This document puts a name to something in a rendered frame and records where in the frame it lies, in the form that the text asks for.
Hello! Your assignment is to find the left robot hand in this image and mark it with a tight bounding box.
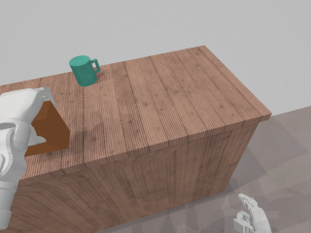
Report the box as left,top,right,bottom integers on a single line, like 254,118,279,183
0,86,56,147

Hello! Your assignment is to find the right robot hand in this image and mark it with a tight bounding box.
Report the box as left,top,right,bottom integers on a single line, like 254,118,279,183
233,193,272,233

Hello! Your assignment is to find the sponge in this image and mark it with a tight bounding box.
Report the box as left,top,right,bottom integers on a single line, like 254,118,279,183
24,100,71,157

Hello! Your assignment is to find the table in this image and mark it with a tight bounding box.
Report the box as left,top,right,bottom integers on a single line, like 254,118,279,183
0,45,272,233

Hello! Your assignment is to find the robot left forearm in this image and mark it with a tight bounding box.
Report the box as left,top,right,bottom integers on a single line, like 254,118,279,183
0,118,31,230

